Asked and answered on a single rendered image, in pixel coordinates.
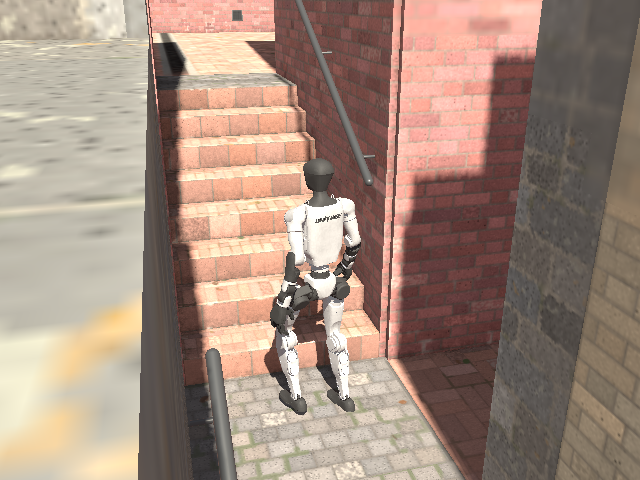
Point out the robot left forearm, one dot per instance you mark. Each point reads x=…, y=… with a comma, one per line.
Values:
x=289, y=282

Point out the left robot upper arm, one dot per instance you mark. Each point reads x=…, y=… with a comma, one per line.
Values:
x=293, y=219

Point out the robot right forearm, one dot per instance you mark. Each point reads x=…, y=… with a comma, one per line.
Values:
x=349, y=256

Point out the robot left hand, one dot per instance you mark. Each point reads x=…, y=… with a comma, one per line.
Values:
x=278, y=318

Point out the robot right hand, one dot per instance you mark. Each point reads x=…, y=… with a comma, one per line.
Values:
x=346, y=272

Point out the robot head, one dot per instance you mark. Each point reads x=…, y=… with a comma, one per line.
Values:
x=318, y=174

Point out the robot left shin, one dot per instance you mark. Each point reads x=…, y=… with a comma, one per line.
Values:
x=290, y=365

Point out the right robot upper arm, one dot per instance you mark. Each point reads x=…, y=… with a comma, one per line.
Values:
x=350, y=223

